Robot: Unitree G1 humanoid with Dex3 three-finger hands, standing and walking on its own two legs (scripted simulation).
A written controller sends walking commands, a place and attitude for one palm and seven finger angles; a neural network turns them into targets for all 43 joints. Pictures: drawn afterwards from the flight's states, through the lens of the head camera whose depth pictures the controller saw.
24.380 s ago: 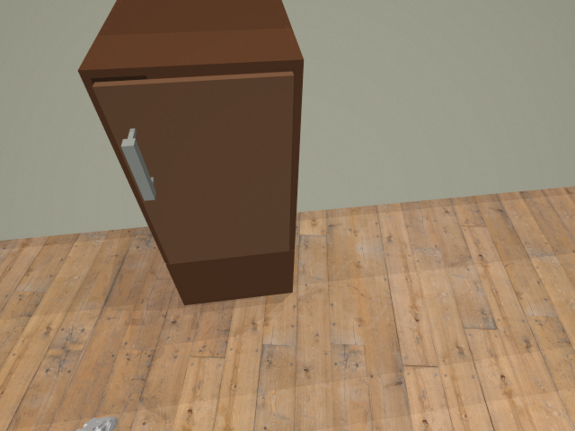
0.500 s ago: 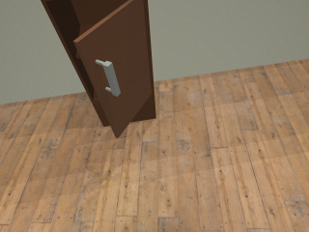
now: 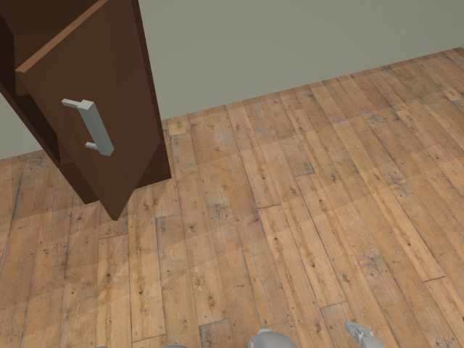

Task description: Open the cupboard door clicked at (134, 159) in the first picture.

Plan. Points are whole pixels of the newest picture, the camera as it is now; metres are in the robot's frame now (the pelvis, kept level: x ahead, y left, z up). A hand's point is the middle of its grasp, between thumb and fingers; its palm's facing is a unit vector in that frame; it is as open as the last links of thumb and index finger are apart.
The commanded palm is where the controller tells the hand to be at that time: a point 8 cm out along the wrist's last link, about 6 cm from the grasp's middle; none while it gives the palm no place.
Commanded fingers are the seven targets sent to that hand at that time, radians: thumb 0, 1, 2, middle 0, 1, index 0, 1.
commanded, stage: walk to a spot facing it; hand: left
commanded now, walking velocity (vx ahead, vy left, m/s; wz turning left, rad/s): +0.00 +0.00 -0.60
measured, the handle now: (88, 128) +0.52 +0.38 -0.02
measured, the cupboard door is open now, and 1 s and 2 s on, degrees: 52 52 52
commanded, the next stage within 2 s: turn to face it in 1.96 s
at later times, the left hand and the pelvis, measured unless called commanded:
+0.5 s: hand (166, 326) +0.16 +0.14 -0.15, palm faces -0.30 -0.92 -0.23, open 7.4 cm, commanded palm none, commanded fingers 0.00 0.90 0.90 -0.20 -0.30 -0.20 -0.30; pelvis +0.04 -0.04 +0.01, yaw -19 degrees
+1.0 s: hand (277, 216) +0.43 -0.08 -0.16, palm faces -0.67 -0.72 -0.20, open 7.4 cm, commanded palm none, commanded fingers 0.00 0.90 0.90 -0.20 -0.30 -0.20 -0.30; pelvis +0.18 -0.14 -0.02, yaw -37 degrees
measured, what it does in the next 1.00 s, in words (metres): walks ahead, turning right: right foot, then left foot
